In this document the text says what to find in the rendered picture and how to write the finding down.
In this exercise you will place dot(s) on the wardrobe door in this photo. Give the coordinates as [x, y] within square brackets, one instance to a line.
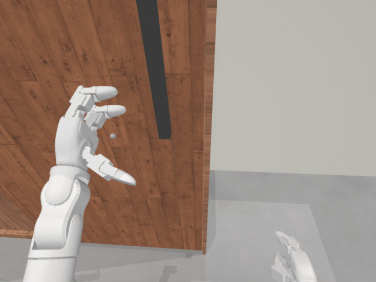
[11, 217]
[50, 47]

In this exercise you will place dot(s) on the robot left hand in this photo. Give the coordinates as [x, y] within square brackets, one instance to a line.
[73, 134]

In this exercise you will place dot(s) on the handle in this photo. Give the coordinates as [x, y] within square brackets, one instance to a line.
[150, 29]

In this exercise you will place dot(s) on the robot right hand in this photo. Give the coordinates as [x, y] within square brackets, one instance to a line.
[297, 267]

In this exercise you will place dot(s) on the left robot forearm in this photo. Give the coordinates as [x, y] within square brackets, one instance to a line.
[58, 229]

